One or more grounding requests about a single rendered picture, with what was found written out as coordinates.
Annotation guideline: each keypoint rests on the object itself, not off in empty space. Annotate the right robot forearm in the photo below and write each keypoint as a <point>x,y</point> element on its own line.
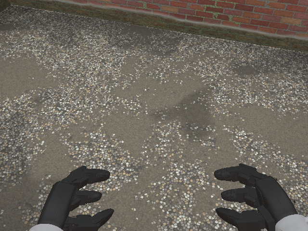
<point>294,222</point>

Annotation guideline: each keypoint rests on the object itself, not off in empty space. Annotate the right robot hand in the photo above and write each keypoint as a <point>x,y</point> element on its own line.
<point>261,192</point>

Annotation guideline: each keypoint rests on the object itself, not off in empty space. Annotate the left robot hand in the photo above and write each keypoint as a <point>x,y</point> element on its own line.
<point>65,196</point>

